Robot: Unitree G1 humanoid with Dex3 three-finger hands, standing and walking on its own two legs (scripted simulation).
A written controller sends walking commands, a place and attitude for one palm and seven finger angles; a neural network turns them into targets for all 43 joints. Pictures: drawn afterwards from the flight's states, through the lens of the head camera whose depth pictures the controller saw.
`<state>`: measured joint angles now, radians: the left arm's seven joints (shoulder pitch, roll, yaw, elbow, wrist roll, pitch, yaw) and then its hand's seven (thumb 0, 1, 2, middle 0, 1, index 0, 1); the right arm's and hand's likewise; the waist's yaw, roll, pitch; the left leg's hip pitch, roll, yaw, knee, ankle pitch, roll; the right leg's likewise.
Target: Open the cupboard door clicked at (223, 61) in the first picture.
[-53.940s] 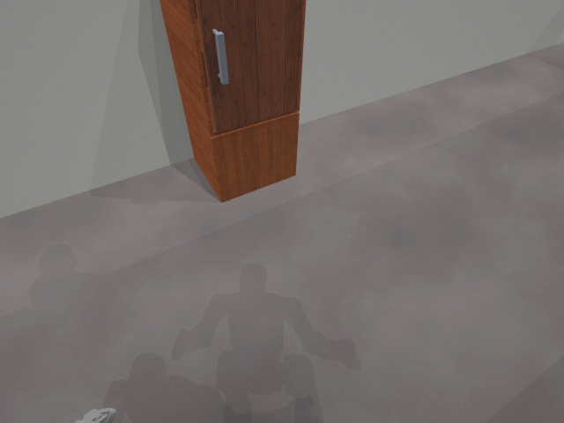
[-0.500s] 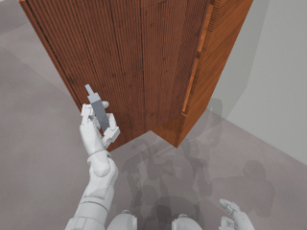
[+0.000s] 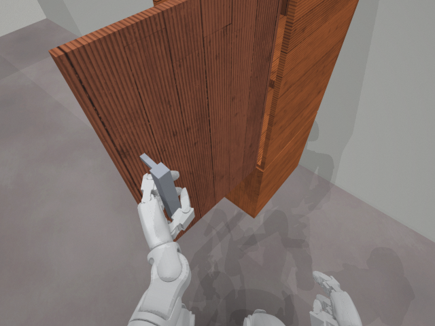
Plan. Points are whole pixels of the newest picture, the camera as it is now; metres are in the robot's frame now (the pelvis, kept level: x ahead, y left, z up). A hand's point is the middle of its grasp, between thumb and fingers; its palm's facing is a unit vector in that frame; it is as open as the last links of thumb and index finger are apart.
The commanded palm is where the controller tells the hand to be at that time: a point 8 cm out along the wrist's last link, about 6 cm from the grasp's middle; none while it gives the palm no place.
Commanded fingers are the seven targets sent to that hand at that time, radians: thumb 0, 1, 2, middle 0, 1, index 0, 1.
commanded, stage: open thumb and fingers to let go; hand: left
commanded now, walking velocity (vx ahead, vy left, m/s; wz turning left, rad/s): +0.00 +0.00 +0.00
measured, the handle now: (162, 189) +0.36 +0.12 +0.05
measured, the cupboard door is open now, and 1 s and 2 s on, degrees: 86 88 87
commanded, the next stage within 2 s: slide the hand sideways off the handle in 0.68 s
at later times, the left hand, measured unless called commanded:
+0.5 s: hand (182, 206) +0.33 +0.07 +0.04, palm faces +0.36 -0.93 -0.02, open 13.7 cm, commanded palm +0.28 +0.12 +0.03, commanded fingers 0.00 -0.50 0.30 -0.21 -0.65 -0.21 -0.65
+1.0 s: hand (179, 227) +0.29 +0.08 +0.03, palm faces -0.15 -0.99 -0.05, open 16.0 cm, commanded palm +0.27 +0.12 +0.03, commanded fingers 0.00 -0.50 0.30 -0.15 -0.30 -0.15 -0.30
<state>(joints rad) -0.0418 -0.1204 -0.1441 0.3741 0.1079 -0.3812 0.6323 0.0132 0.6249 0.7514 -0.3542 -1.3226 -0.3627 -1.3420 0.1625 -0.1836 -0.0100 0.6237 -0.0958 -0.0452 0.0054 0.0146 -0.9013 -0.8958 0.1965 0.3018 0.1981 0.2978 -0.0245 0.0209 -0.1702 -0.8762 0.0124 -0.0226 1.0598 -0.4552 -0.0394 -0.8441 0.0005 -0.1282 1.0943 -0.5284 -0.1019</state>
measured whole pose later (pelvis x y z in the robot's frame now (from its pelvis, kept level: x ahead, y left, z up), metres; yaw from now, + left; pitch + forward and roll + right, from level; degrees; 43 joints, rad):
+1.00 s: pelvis -0.01 +0.04 -0.01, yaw -1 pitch +14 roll -1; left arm -0.04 0.06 -0.24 0.34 -0.02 -0.44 0.13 -0.01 -0.50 0.30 -0.25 -0.40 -0.18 -0.42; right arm 0.21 -0.21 0.00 0.56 -0.03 -0.03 0.00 0.01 -0.90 -0.90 0.20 0.30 0.20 0.30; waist -0.01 0.05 -0.14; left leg -0.91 0.00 -0.01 1.13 -0.47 0.01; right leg -0.86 -0.01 -0.11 1.13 -0.52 -0.06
